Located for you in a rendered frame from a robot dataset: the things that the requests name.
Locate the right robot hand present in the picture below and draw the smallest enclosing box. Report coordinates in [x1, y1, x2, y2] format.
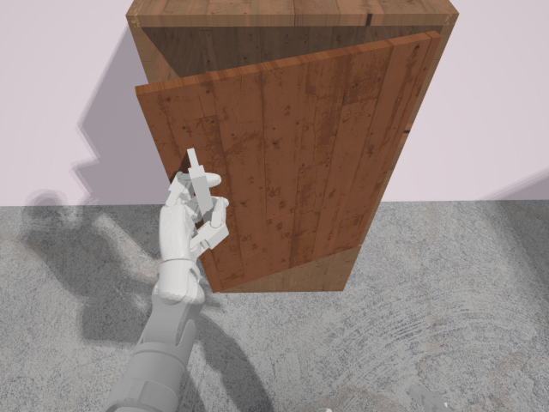
[409, 385, 452, 412]

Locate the robot left forearm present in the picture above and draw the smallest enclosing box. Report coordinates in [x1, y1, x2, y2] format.
[100, 258, 205, 412]

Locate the left robot hand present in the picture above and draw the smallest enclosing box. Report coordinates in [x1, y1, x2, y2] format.
[159, 172, 229, 264]

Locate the handle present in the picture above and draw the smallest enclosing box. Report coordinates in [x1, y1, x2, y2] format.
[187, 148, 214, 224]

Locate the cupboard door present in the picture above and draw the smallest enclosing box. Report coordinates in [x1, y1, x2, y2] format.
[135, 31, 442, 294]

